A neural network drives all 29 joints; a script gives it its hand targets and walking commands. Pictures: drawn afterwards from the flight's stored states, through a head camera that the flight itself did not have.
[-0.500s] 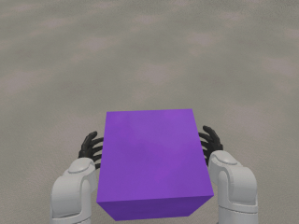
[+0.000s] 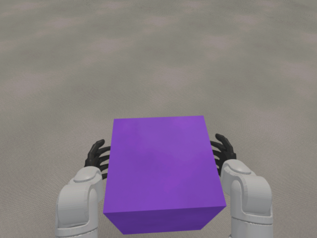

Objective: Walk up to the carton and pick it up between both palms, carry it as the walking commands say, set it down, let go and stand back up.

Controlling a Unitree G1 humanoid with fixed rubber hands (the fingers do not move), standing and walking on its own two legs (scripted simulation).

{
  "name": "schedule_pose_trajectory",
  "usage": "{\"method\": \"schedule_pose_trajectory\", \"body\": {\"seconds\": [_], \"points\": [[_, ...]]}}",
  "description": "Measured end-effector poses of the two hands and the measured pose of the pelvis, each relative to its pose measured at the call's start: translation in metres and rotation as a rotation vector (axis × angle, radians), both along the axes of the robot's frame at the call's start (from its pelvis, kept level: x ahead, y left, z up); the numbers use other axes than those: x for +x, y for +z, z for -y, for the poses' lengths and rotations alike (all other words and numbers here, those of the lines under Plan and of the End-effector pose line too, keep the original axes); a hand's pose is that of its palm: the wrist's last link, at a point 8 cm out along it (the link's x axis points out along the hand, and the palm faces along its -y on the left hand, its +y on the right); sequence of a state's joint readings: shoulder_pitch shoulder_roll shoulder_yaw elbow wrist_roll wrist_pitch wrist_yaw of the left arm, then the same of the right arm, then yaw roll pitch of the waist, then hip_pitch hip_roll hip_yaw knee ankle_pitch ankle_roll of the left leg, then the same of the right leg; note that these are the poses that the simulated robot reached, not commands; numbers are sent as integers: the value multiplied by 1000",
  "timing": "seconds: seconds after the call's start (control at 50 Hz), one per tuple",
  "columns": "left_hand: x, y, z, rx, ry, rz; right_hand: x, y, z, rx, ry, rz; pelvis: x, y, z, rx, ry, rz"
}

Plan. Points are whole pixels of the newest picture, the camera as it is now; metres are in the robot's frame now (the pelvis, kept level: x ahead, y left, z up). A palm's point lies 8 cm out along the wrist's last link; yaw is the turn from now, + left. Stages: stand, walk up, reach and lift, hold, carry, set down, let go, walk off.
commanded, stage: carry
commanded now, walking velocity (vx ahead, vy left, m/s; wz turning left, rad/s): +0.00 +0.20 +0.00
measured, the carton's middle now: (160, 178) +0.28 +0.00 +0.01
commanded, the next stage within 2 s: none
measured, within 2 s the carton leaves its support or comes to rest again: neither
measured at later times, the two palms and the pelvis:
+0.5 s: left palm (45, 177) +0.24 +0.23 +0.11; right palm (195, 181) +0.24 -0.07 +0.09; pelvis -0.03 +0.10 +0.02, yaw -1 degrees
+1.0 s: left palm out of the picture +0.21 +0.38 +0.09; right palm (123, 196) +0.22 +0.08 +0.07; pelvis -0.05 +0.24 +0.00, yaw -2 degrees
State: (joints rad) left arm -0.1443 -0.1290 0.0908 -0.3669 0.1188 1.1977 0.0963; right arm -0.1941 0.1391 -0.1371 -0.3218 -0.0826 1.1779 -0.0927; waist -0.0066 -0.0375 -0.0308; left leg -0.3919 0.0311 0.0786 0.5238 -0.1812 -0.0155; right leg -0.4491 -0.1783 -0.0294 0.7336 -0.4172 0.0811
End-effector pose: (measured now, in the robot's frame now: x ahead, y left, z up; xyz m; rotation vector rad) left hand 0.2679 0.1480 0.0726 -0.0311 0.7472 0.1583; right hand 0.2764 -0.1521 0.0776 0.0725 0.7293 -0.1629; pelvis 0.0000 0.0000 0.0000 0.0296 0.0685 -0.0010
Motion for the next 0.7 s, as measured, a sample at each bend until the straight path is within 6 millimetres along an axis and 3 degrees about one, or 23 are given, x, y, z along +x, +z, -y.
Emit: {"method": "schedule_pose_trajectory", "body": {"seconds": [0.06,0.14,0.28,0.38,0.46,0.58,0.7], "points": [[-17,-13,-23,-24,32,-62,-8,-8,-23,-25,36,-62,-5,4,-15,-21,-6,-2],[-26,-7,-40,-18,43,-45,-14,-5,-41,-18,42,-45,-12,6,-31,-21,-12,-6],[-20,17,-47,53,-13,25,-25,-1,-47,53,-13,26,-18,2,-54,-8,-26,-7],[-26,22,-54,68,-53,-26,-40,3,-54,64,-49,-24,-21,16,-71,17,-26,-2],[-26,33,-69,85,-62,-6,-41,11,-69,90,-65,-5,-26,21,-90,31,-26,-8],[-27,32,-114,70,-42,17,-39,12,-114,83,-52,18,-34,18,-130,30,-10,-16],[-37,-1,-179,0,-4,-5,-37,-1,-179,3,-6,-3,-37,0,-180,5,-2,-10]]}}
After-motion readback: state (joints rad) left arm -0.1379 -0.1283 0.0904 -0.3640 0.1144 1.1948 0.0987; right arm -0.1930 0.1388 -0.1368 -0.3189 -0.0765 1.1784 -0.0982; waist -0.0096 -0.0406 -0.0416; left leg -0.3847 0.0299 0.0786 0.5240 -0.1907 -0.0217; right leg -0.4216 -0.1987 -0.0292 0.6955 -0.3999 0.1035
